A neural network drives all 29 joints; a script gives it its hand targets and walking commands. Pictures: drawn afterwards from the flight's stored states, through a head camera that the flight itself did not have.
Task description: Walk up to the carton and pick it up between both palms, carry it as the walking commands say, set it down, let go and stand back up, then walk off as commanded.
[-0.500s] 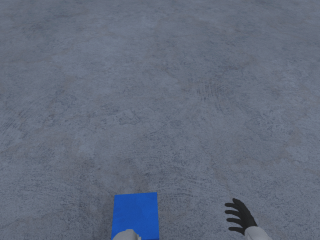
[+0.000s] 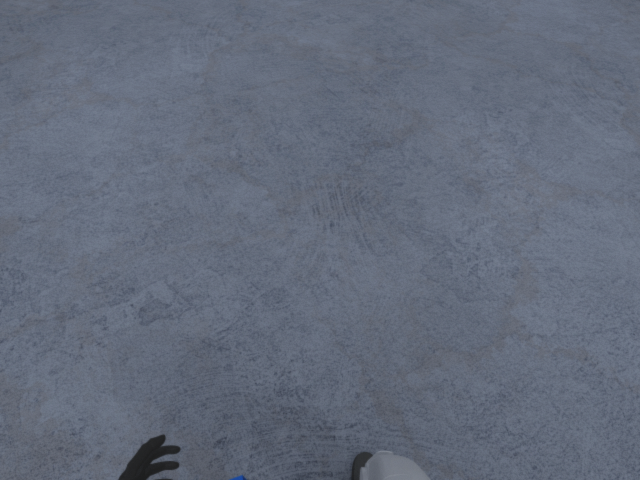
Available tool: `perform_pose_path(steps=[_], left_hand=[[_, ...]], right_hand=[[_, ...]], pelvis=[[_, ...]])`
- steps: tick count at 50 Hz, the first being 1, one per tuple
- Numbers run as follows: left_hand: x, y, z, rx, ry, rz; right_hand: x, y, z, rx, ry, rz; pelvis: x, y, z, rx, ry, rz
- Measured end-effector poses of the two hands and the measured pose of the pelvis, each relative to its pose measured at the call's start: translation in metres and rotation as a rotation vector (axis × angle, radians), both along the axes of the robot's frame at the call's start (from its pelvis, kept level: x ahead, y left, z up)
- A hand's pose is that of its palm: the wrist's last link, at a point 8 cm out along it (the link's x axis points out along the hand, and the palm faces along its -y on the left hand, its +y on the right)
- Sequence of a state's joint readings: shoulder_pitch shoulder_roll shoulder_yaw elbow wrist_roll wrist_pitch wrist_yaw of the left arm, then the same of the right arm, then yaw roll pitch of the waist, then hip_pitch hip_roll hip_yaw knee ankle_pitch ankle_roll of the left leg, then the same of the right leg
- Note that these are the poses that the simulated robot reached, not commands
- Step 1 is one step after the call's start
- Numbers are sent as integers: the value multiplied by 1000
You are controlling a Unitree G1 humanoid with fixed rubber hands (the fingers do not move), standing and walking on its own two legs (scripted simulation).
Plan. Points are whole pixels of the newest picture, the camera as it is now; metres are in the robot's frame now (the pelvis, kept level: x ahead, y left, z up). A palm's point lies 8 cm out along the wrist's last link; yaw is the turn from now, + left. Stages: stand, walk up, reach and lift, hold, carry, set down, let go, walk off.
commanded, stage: walk off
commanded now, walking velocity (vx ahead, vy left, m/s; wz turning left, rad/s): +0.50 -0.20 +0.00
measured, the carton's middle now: out of the picture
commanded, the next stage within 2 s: stand in 1.48 s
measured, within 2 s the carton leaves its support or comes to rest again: rests again in 1.42 s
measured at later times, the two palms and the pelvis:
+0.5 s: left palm out of the picture -0.06 +0.07 -0.07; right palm (475, 300) +0.35 -0.27 -0.07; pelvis +0.13 -0.09 +0.04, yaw +3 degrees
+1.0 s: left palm out of the picture -0.04 +0.08 -0.10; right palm (478, 330) +0.32 -0.28 -0.10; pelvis +0.16 -0.08 +0.02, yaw +2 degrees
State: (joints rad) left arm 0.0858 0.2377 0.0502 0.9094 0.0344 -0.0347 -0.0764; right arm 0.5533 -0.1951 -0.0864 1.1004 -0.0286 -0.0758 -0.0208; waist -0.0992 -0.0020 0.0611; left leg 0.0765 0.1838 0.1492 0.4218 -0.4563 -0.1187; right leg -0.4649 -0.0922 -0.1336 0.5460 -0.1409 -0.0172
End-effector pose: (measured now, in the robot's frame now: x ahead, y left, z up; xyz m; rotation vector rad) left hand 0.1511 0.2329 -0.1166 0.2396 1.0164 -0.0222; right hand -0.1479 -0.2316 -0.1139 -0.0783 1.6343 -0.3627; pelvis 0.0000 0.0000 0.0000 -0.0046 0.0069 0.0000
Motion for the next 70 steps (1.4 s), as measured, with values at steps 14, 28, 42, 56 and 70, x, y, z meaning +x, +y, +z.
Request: perform_pose_path(steps=[14, 28, 42, 56, 70], left_hand=[[-134, -64, 24, 83, 439, 352], [-214, -179, 56, -39, 685, 537], [-222, -191, 56, -56, 754, 566], [-40, -95, -12, -54, 434, 350], [331, -143, -7, -22, -10, 29]], right_hand=[[399, -88, 29, 13, -578, 380], [504, -38, 40, 188, -661, 477], [484, -40, 26, 163, -579, 450], [348, -91, 2, -23, -276, 234], [312, -136, 9, 7, 65, 7]], pelvis=[[102, -73, 33, 56, 32, 43], [137, -96, 45, 116, 34, 51], [143, -94, 41, 89, 22, 45], [187, -81, 19, -1, -11, 43], [322, -145, -2, -25, 14, 36]])
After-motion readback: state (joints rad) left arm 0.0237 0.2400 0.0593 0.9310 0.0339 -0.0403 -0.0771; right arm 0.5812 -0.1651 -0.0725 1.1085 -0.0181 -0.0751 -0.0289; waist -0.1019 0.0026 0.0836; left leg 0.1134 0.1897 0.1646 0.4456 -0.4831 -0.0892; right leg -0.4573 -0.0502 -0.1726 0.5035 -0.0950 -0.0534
